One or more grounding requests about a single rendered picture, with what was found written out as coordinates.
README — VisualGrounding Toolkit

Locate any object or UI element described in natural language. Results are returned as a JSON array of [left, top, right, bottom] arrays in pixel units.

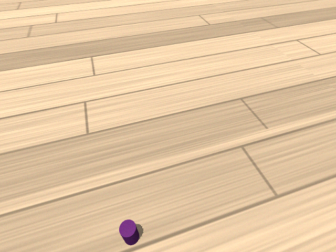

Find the can
[[119, 219, 139, 245]]

